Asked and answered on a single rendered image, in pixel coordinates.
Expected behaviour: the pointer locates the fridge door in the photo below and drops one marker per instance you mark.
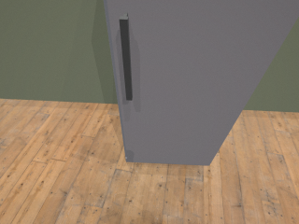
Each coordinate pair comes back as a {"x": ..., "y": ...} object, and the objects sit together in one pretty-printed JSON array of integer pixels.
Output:
[{"x": 194, "y": 66}]

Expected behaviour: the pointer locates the handle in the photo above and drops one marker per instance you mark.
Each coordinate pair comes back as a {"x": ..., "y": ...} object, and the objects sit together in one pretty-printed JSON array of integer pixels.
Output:
[{"x": 126, "y": 55}]

